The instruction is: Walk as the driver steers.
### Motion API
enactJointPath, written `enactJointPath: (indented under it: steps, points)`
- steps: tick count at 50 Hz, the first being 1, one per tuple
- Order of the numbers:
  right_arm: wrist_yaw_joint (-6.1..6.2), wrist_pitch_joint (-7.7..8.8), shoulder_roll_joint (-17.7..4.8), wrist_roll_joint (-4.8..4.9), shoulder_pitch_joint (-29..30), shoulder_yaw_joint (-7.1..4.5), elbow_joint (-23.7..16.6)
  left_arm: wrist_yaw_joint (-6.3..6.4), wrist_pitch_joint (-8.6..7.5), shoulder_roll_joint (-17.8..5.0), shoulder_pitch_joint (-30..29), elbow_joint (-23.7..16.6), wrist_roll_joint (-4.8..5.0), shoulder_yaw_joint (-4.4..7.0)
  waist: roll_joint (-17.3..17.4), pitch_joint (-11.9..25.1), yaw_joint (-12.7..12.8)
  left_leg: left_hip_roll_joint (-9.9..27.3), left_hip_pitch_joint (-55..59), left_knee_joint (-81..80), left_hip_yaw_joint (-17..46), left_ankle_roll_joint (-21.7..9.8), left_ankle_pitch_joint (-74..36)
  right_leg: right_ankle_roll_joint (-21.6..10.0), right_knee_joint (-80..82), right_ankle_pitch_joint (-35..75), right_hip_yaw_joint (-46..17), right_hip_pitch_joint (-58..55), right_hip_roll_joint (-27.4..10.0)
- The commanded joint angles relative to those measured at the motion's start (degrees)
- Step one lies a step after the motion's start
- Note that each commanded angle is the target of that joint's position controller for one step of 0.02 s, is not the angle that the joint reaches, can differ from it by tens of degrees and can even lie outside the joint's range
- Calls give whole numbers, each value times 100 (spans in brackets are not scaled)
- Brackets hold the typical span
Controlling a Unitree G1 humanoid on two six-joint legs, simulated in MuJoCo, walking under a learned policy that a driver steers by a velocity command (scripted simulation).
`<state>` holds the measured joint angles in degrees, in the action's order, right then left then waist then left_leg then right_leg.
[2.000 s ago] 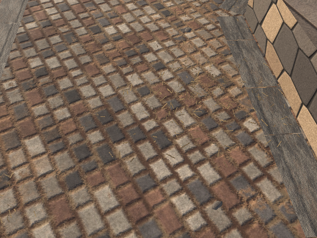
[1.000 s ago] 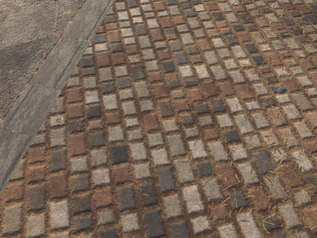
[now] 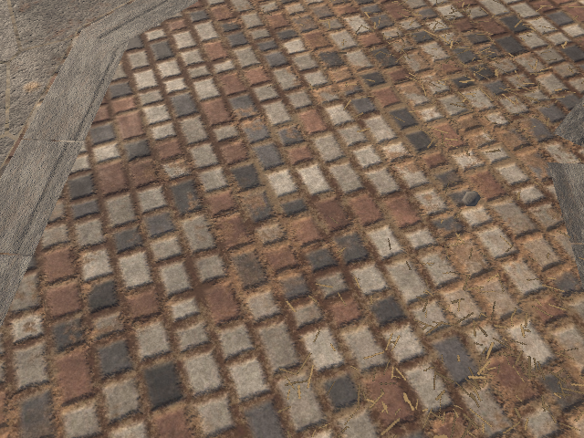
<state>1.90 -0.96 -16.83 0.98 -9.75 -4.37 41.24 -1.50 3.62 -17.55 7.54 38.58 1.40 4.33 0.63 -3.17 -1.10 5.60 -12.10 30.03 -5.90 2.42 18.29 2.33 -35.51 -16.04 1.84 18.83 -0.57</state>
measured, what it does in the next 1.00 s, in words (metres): steps on the spot: right foot, then left foot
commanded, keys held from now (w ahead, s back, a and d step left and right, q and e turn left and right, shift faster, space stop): e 0.20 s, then no key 0.80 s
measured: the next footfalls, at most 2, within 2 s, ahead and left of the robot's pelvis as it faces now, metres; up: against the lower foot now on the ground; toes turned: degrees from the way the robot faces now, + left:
right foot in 0.02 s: +0.05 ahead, -0.12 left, +0.00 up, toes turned -5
left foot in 0.46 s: +0.09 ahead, +0.11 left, +0.00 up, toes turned -14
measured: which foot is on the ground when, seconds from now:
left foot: down 0.00-0.02, up 0.04-0.44, down 0.46-1.00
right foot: up 0.00-0.00, down 0.02-1.00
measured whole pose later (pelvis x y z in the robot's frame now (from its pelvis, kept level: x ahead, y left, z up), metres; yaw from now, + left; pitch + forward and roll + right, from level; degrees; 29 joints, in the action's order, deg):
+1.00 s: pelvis +0.03 +0.01 +0.00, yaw -13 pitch -2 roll +0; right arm 0.5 1.3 -14.1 -0.7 -11.5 -0.9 44.1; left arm 1.7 1.3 -13.9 11.6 49.0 -0.4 2.2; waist 0.1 -2.1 0.1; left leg -1.2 -10.9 29.2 0.7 -0.7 16.7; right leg 0.5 -29.8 -15.6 -8.0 12.4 2.8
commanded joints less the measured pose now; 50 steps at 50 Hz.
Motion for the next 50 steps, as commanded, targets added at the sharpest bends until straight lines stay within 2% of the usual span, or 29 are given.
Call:
enactJointPath:
  steps: [1,2,3,4,5,6,7,8,11,13,18,20,21,22,23,24,25,26,28,31,35,38,50]
  points:
    - [-48,154,-730,-72,-342,-217,-145,101,-48,-1108,662,-285,-21,385,-267,945,204,517,-687,1317,-3,-286,-1369,-643,1298,2739,-843,-1884,-391]
    - [-50,183,-350,-347,-91,-59,-528,154,-91,-1802,695,-431,-143,496,-1889,1016,162,-407,-2468,2868,-82,256,2030,-1901,1249,4698,-3124,-2485,-2015]
    - [-11,190,-619,-239,423,-133,-580,93,-230,-1418,925,-413,-277,394,-1117,1433,651,-479,-2555,3825,892,251,2343,-2471,1404,4293,-3292,-2229,-2204]
    - [0,158,-733,-96,482,-174,-587,89,-332,-1254,650,-393,-265,323,-851,1105,472,-372,-2644,4044,1021,171,1907,-2231,1455,3774,-2738,-1964,-1885]
    - [44,128,-750,-88,387,-199,-485,127,-370,-1112,320,-395,-158,301,-627,878,305,-287,-2658,3865,1051,131,1399,-1881,1480,3118,-2356,-1723,-1520]
    - [99,101,-810,-143,361,-229,-440,167,-354,-968,70,-432,-61,248,-563,740,222,-245,-2654,3626,1092,145,1023,-1667,1509,2790,-2216,-1544,-1342]
    - [112,88,-815,-170,280,-246,-423,210,-322,-930,-61,-459,-45,214,-639,733,120,-304,-2359,3561,1071,183,733,-1600,1551,2778,-2075,-1243,-1178]
    - [98,93,-758,-167,172,-241,-404,239,-291,-922,-87,-481,-74,202,-701,792,61,-412,-2163,3517,1024,221,521,-1592,1579,2730,-2014,-1097,-1071]
    - [65,108,-576,-121,97,-179,-376,306,-256,-898,-33,-470,-93,193,-750,872,74,-510,-2002,2693,991,298,217,-1579,1580,2328,-1980,-1129,-957]
    - [36,105,-493,-123,162,-128,-377,330,-239,-887,-16,-451,-104,182,-799,884,156,-485,-1735,2134,987,319,102,-1553,1555,1924,-2002,-1043,-926]
    - [-51,145,-546,-72,253,-107,-448,254,-200,-883,-4,-357,-165,125,-941,673,314,-496,-1003,1219,895,211,257,-1581,1507,1296,-2350,-606,-965]
    - [-91,193,-507,-64,155,-94,-435,233,-188,-807,-76,-313,-140,67,-896,626,232,-514,-670,576,850,115,105,-1507,1363,1369,-2473,-588,-929]
    - [-119,227,-434,-75,7,-77,-381,233,-185,-722,-166,-295,-111,21,-838,626,89,-537,-283,-94,792,38,-340,-1387,1241,1394,-2434,-494,-822]
    - [-140,264,-403,-133,-89,-56,-355,235,-199,-588,-81,-233,-98,-36,-711,626,-1,-465,199,-822,859,-66,-1088,-1157,1162,1252,-2368,-340,-655]
    - [-123,289,-669,-236,-154,-83,-399,238,-242,-422,144,-188,-182,-94,-261,748,104,133,700,-924,1393,-251,-1952,-806,834,698,-2118,-87,-377]
    - [-108,277,-1051,-293,85,-138,-437,214,-298,-355,549,-143,-225,-89,752,730,569,731,625,-858,2031,-763,-2641,-484,432,-274,-1350,124,274]
    - [-132,281,-666,-311,242,-36,-422,235,-305,-448,404,-127,-252,-79,1000,745,476,947,48,-1071,2308,-1200,-1982,-251,464,-516,-1088,-289,221]
    - [-159,301,-457,-280,408,39,-454,248,-291,-560,265,-103,-256,-44,871,613,434,690,-103,-1121,2117,-1095,-1337,-181,593,-199,-1060,-519,147]
    - [-168,335,-532,-232,283,42,-392,259,-210,-496,37,-70,-272,-42,826,477,255,258,-201,-1067,1724,-688,-605,-200,735,293,-1070,-635,146]
    - [-136,363,-522,-224,155,76,-363,225,-205,-432,156,61,-209,-53,449,297,196,-20,-173,-861,1341,-438,-414,-360,898,524,-1177,-518,78]
    - [-96,334,-453,-184,-4,117,-342,232,-281,-362,192,227,-206,-56,20,406,82,-147,86,-587,1174,-447,-771,-354,967,858,-1269,-456,24]
    - [-99,307,-404,-180,-24,143,-320,250,-303,-328,245,344,-195,-59,-147,430,65,-212,144,-506,1104,-443,-895,-336,982,970,-1299,-486,8]
    - [-127,311,-338,-162,-135,202,6,358,-290,-326,395,837,-175,-60,-102,345,116,-329,70,-582,1003,-403,-1033,-311,981,1273,-1305,-787,-22]
Over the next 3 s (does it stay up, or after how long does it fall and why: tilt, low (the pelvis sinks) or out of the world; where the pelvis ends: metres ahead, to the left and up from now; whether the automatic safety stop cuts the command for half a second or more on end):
stays up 0.61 -0.16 -0.01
